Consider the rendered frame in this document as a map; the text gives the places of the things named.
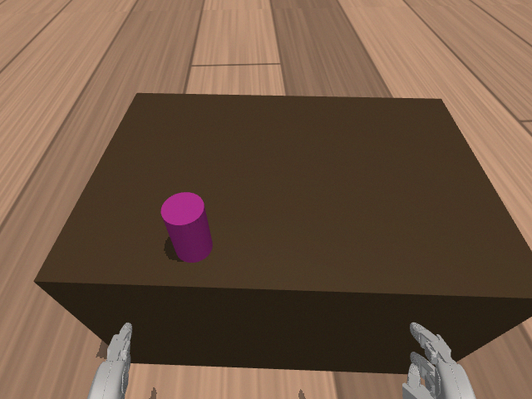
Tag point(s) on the right robot hand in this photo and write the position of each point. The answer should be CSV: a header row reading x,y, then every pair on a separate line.
x,y
447,380

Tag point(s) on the left robot hand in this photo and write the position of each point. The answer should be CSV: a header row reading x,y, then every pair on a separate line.
x,y
111,378

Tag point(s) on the can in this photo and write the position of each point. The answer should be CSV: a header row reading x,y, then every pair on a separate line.
x,y
186,222

